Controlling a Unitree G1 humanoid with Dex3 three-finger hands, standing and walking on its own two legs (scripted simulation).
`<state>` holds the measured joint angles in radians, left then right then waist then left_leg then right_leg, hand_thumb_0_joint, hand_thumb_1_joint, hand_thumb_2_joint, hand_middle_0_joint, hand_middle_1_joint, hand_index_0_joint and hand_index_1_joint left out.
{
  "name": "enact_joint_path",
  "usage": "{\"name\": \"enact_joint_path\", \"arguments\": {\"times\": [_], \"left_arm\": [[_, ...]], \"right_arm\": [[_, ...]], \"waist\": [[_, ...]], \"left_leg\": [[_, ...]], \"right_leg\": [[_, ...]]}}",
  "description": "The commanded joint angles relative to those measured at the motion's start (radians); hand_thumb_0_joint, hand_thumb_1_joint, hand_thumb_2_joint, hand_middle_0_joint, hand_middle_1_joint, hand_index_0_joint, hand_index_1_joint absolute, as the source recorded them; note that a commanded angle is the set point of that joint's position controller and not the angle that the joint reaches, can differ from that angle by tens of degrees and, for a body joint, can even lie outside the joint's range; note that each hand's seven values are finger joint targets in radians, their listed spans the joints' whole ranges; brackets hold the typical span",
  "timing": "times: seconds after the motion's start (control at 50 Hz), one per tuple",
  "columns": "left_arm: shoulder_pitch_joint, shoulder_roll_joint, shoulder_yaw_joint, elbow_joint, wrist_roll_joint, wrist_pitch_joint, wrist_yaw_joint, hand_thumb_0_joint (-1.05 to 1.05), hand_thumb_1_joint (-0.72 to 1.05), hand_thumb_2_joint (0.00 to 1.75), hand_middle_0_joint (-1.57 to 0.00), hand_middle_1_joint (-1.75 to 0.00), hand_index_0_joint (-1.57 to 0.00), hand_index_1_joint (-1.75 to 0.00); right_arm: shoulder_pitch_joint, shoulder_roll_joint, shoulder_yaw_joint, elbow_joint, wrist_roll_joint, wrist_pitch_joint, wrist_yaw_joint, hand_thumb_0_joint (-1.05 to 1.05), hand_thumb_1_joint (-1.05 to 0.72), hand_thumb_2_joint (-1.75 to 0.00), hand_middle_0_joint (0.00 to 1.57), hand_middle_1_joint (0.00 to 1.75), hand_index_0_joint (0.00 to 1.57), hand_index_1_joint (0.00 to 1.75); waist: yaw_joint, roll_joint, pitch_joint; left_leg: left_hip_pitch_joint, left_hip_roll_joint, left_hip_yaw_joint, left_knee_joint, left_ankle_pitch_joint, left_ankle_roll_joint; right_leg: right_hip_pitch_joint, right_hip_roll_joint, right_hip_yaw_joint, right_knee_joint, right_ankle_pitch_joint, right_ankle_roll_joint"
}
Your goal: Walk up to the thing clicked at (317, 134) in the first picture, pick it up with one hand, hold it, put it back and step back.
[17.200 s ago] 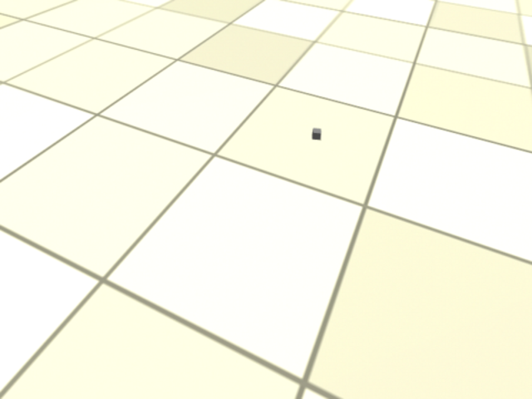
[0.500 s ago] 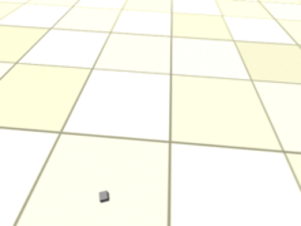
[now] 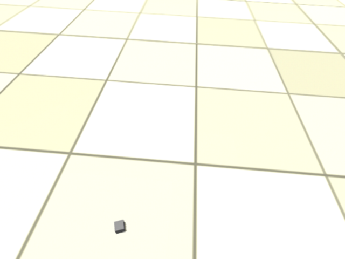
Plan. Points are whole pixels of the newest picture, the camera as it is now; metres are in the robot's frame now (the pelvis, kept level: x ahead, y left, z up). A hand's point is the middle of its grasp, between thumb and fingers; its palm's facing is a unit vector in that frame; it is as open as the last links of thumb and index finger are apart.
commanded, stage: stand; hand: left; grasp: from above
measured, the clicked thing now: (119, 226) +0.44 +0.27 -0.76
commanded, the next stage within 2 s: rise first in 0.48 s
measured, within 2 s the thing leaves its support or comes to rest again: neither
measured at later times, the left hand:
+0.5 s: hand out of the picture +0.07 +0.25 -0.16, palm faces -0.03 -0.94 -0.35, open 7.4 cm
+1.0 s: hand out of the picture +0.15 +0.26 -0.19, palm faces -0.08 -0.91 -0.41, open 11.8 cm
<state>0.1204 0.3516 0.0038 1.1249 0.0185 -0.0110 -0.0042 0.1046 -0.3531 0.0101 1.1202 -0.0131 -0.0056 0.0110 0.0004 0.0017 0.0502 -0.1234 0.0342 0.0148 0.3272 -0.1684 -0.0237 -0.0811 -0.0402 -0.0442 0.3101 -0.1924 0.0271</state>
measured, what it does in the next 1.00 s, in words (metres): stands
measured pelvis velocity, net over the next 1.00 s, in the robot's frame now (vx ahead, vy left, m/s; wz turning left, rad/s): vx -0.01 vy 0.00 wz -0.02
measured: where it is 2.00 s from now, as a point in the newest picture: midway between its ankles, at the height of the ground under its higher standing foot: outside the picture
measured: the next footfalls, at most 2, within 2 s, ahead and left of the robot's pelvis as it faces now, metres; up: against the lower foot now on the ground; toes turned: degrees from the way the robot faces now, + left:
none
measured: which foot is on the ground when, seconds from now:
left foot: down 0.00-1.00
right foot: down 0.00-1.00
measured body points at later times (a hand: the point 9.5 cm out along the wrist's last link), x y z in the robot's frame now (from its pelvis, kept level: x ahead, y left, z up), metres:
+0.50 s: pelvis +0.00 +0.00 +0.00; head +0.02 +0.00 +0.45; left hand +0.07 +0.30 -0.13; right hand +0.08 -0.30 -0.13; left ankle +0.01 +0.13 -0.75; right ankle -0.01 -0.13 -0.75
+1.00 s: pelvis -0.01 +0.00 -0.04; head +0.06 +0.01 +0.41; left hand +0.15 +0.30 -0.16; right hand +0.09 -0.26 -0.15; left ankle +0.01 +0.13 -0.75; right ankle -0.01 -0.13 -0.75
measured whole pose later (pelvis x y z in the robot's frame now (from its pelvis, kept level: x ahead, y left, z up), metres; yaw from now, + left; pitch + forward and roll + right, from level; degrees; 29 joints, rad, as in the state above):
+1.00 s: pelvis -0.01 +0.00 -0.04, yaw -1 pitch +10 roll -1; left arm 0.01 0.33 0.18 0.92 0.18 0.10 0.00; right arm 0.26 -0.25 -0.03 0.68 0.01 -0.06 0.00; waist -0.04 0.00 -0.03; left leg -0.59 0.05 0.02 0.76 -0.35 -0.02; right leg -0.55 -0.03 -0.02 0.75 -0.37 0.02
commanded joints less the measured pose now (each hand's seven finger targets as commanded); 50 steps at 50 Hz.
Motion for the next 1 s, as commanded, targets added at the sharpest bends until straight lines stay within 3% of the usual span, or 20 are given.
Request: {"name": "enact_joint_path", "arguments": {"times": [0.0,0.54,0.56,0.58,0.6,0.62,0.64,0.66,0.68,0.74,0.78,0.86,0.94,0.98], "left_arm": [[-0.031,0.220,0.042,-0.057,-0.006,-0.016,0.010,0.00,0.90,0.90,-0.20,-0.30,-0.20,-0.30],[-0.020,0.218,0.037,-0.061,-0.007,-0.019,0.013,0.00,0.90,0.90,-0.20,-0.30,-0.20,-0.30],[-0.016,0.220,0.038,-0.063,-0.006,-0.019,0.013,0.00,0.82,0.91,-0.21,-0.38,-0.19,-0.38],[-0.367,0.050,0.043,-0.414,-0.060,-0.110,0.027,0.00,0.74,0.95,-0.28,-0.45,-0.23,-0.46],[-0.485,0.098,0.056,-0.342,-0.056,-0.104,0.034,0.00,0.66,0.93,-0.27,-0.53,-0.24,-0.54],[-0.314,0.175,0.105,-0.183,-0.037,-0.068,0.038,0.00,0.58,0.89,-0.27,-0.61,-0.25,-0.62],[-0.265,0.207,0.131,-0.095,-0.015,-0.043,0.030,0.00,0.50,0.84,-0.26,-0.66,-0.25,-0.66],[-0.314,0.247,0.156,-0.092,0.005,-0.038,0.018,0.00,0.42,0.83,-0.26,-0.72,-0.27,-0.71],[-0.312,0.268,0.185,-0.101,0.033,-0.045,0.009,0.00,0.34,0.82,-0.26,-0.76,-0.27,-0.75],[-0.079,0.222,0.216,-0.082,0.087,-0.006,-0.011,0.00,0.10,0.79,-0.26,-0.85,-0.28,-0.83],[-0.092,0.181,0.196,-0.122,0.111,0.032,-0.006,0.00,-0.06,0.79,-0.26,-0.87,-0.28,-0.85],[-0.131,0.186,0.202,-0.212,0.145,0.098,0.007,0.00,-0.37,0.83,-0.28,-0.86,-0.27,-0.86],[-0.101,0.189,0.234,-0.301,0.167,0.104,0.026,0.00,-0.41,0.82,-0.30,-0.86,-0.29,-0.87],[-0.101,0.174,0.223,-0.385,0.175,0.100,0.026,0.00,-0.38,0.80,-0.32,-0.84,-0.31,-0.85]], "right_arm": [[-0.040,-0.210,-0.046,-0.053,0.003,-0.022,-0.016,0.00,-0.90,-0.90,0.20,0.30,0.20,0.30],[-0.028,-0.210,-0.044,-0.047,0.003,-0.022,-0.016,0.00,-0.90,-0.90,0.20,0.30,0.20,0.30],[-0.035,-0.211,-0.046,-0.050,0.003,-0.021,-0.016,0.00,-0.92,-0.91,0.20,0.30,0.20,0.30],[-0.008,-0.047,-0.005,-0.326,0.073,-0.070,-0.039,0.00,-1.00,-0.94,0.20,0.30,0.20,0.30],[0.040,-0.077,-0.012,-0.271,0.072,-0.066,-0.049,0.00,-0.99,-0.92,0.20,0.30,0.20,0.30],[0.088,-0.108,-0.033,-0.276,0.077,-0.053,-0.061,0.00,-0.96,-0.92,0.20,0.30,0.20,0.30],[0.101,-0.111,-0.045,-0.287,0.070,-0.046,-0.062,0.00,-0.94,-0.91,0.20,0.30,0.20,0.30],[0.105,-0.107,-0.054,-0.318,0.065,-0.048,-0.063,0.00,-0.94,-0.91,0.20,0.30,0.20,0.30],[0.114,-0.108,-0.074,-0.344,0.050,-0.054,-0.064,0.00,-0.94,-0.91,0.20,0.30,0.20,0.30],[0.150,-0.089,-0.097,-0.408,0.031,-0.060,-0.048,0.00,-0.93,-0.90,0.20,0.30,0.20,0.30],[0.142,-0.078,-0.102,-0.451,0.034,-0.065,-0.045,0.00,-0.90,-0.89,0.20,0.30,0.20,0.30],[0.112,-0.067,-0.101,-0.521,0.037,-0.074,-0.032,0.00,-0.91,-0.90,0.20,0.30,0.20,0.30],[0.133,-0.059,-0.109,-0.560,0.030,-0.100,-0.022,0.00,-0.93,-0.90,0.20,0.30,0.20,0.30],[0.149,-0.055,-0.116,-0.576,0.027,-0.112,-0.025,0.00,-0.93,-0.90,0.20,0.30,0.20,0.30]], "waist": [[0.001,0.003,-0.059],[0.001,0.000,-0.076],[0.002,-0.004,-0.082],[-0.122,0.020,-0.004],[-0.096,-0.006,-0.032],[-0.068,-0.033,-0.027],[-0.055,-0.053,-0.063],[-0.041,-0.054,-0.092],[-0.028,-0.041,-0.186],[0.032,0.053,-0.288],[0.021,0.034,-0.274],[0.006,0.019,-0.233],[0.004,0.029,-0.278],[-0.014,0.022,-0.333]], "left_leg": [[0.013,0.101,-0.090,-0.057,0.111,0.033],[0.026,0.103,-0.084,-0.039,0.164,0.036],[0.038,0.105,-0.083,-0.035,0.171,0.038],[-0.080,-0.036,0.041,0.024,0.008,0.031],[-0.072,-0.038,0.035,0.039,-0.016,0.032],[-0.098,-0.030,0.032,0.053,-0.018,0.032],[-0.132,-0.037,0.028,0.094,-0.005,0.034],[-0.156,-0.036,0.027,0.131,0.008,0.035],[-0.149,-0.040,0.028,0.163,0.038,0.035],[-0.206,-0.057,0.033,0.231,0.109,0.020],[-0.215,-0.054,0.032,0.228,0.111,0.018],[-0.301,-0.040,0.017,0.294,0.052,0.018],[-0.382,-0.031,0.013,0.394,0.012,0.019],[-0.396,-0.027,0.010,0.447,0.036,0.023]], "right_leg": [[-0.017,-0.102,0.080,-0.053,0.081,-0.036],[-0.006,-0.109,0.085,-0.046,0.152,-0.035],[-0.010,-0.107,0.082,-0.043,0.154,-0.036],[-0.251,0.030,0.023,0.033,0.090,-0.028],[-0.207,0.030,0.010,0.041,0.053,-0.028],[-0.205,0.039,-0.002,0.054,0.028,-0.033],[-0.220,0.040,-0.005,0.083,0.027,-0.035],[-0.231,0.039,-0.005,0.118,0.037,-0.036],[-0.222,0.033,0.005,0.156,0.073,-0.036],[-0.211,0.029,0.010,0.234,0.120,-0.047],[-0.226,0.037,0.007,0.232,0.114,-0.045],[-0.333,0.048,-0.003,0.285,0.034,-0.043],[-0.423,0.051,-0.003,0.391,-0.011,-0.042],[-0.454,0.047,0.002,0.440,0.021,-0.038]]}}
